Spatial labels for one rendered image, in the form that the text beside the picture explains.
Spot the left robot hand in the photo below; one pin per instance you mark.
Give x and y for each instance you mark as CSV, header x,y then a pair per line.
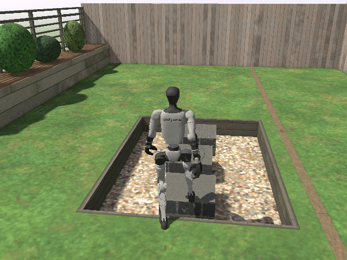
x,y
152,148

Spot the left robot forearm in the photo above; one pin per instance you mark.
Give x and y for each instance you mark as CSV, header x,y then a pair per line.
x,y
149,141

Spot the right robot forearm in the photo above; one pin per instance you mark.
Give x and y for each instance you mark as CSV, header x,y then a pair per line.
x,y
195,150

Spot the robot head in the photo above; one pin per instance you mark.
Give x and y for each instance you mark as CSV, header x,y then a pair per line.
x,y
172,93

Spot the robot left shin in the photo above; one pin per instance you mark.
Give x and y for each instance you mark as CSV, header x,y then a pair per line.
x,y
162,202

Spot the right robot hand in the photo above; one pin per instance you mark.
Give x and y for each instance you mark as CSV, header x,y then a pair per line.
x,y
199,169

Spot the left robot upper arm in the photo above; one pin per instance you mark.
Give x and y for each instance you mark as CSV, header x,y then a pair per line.
x,y
153,123

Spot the right robot upper arm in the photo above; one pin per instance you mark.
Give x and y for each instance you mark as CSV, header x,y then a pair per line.
x,y
191,124

